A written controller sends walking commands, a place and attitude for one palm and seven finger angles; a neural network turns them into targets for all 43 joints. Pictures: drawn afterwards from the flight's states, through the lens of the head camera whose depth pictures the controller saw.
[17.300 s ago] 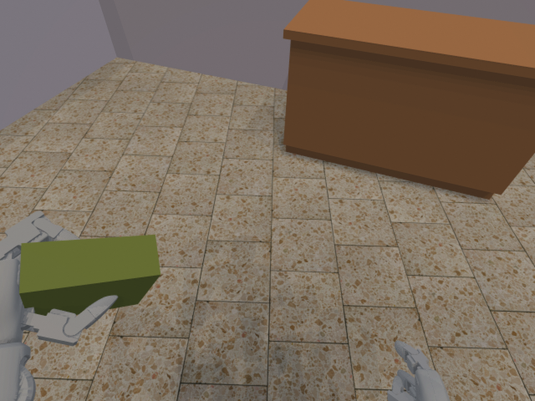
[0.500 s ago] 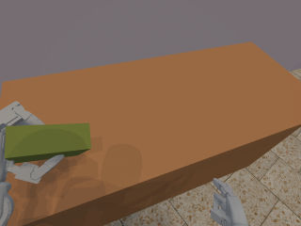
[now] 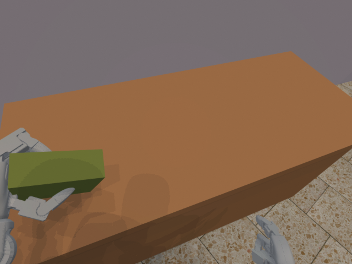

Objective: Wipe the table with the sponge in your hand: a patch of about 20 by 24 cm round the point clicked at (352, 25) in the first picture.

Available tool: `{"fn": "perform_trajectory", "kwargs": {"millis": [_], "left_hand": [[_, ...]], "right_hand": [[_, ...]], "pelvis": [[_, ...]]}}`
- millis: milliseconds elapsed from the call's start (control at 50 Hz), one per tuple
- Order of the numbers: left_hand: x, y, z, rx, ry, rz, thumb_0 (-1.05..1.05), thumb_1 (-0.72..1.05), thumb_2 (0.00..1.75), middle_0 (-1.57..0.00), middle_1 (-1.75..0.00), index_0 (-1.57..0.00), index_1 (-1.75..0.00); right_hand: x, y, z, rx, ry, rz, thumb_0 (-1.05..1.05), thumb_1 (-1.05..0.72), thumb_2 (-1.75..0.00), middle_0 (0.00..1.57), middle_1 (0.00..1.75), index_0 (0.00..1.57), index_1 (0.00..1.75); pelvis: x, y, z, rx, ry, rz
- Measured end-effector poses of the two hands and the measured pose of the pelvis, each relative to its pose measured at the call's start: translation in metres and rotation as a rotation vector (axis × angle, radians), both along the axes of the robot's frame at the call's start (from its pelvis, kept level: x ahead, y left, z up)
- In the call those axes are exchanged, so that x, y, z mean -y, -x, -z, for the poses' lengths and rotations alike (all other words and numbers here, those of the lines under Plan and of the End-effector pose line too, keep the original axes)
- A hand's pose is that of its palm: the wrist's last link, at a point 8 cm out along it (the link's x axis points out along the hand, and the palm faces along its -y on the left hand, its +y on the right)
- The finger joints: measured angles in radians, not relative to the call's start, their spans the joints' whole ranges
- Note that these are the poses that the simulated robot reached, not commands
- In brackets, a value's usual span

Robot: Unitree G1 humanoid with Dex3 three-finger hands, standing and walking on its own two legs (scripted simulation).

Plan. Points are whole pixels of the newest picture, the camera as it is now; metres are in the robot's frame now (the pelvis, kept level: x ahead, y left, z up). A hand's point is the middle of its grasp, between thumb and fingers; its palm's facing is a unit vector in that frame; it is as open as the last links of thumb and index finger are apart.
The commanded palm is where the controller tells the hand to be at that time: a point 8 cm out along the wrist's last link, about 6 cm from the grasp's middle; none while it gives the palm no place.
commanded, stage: look again from close up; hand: left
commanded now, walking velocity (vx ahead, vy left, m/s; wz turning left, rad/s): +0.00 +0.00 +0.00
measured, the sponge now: (71, 175) +0.23 +0.21 +0.13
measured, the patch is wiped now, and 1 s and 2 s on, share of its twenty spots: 0.00 0.00 0.00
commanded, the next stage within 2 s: shuffle to correct the standing spot in 0.20 s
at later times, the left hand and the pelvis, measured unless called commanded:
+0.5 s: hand (43, 178) +0.22 +0.24 +0.15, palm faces +0.35 -0.86 -0.37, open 9.1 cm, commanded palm +0.15 +0.27 +0.17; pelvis -0.01 -0.01 +0.00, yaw +0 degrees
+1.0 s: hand (88, 179) +0.22 +0.17 +0.15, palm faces +0.29 -0.87 -0.41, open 9.1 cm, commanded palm +0.16 +0.21 +0.17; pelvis +0.00 -0.07 -0.01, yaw -1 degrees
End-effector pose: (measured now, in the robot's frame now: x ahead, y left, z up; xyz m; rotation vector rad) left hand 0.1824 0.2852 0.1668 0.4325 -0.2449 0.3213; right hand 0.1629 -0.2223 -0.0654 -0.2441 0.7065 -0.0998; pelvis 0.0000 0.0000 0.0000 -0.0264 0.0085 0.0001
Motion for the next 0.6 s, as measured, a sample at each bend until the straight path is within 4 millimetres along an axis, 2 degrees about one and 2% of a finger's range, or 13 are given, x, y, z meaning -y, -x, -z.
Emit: {"fn": "perform_trajectory", "kwargs": {"millis": [240, 440, 600], "left_hand": [[0.002, 0.009, 0.001, -0.018, -0.008, -0.003, -0.01, -0.42, 1.06, -0.83, -1.41, -0.83, -1.41], [0.004, 0.008, 0.001, -0.009, 0.001, 0.002, -0.01, -0.43, 1.06, -0.83, -1.41, -0.83, -1.41], [0.015, 0.000, -0.003, -0.002, -0.009, 0.012, -0.01, -0.43, 1.06, -0.83, -1.41, -0.83, -1.41]], "right_hand": [[0.007, 0.013, 0.002, -0.009, 0.001, 0.017, 0.02, -0.90, -0.90, 0.20, 0.30, 0.21, 0.30], [0.006, 0.010, -0.001, 0.005, 0.002, 0.009, 0.02, -0.90, -0.90, 0.20, 0.30, 0.21, 0.30], [0.008, 0.005, 0.000, 0.008, -0.029, -0.006, 0.02, -0.90, -0.90, 0.20, 0.30, 0.21, 0.30]], "pelvis": [[0.002, 0.006, -0.001, 0.003, 0.000, 0.003], [0.004, 0.008, -0.001, 0.002, -0.005, 0.005], [0.016, 0.007, -0.001, -0.009, -0.009, 0.009]]}}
